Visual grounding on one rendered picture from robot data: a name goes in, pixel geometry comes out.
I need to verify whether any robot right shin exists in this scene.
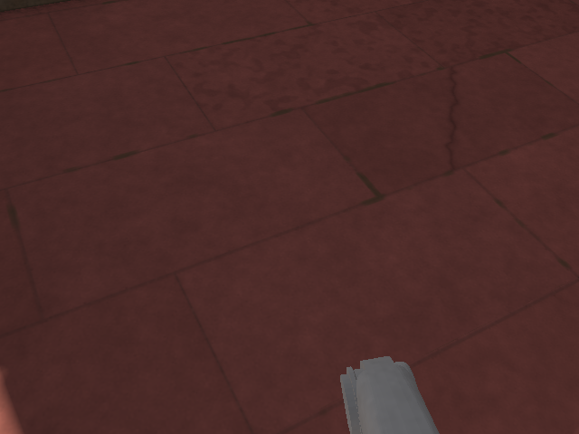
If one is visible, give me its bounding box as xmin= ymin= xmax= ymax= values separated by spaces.
xmin=394 ymin=362 xmax=418 ymax=388

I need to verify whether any robot right thigh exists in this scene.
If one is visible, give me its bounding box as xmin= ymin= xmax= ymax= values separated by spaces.
xmin=340 ymin=356 xmax=440 ymax=434

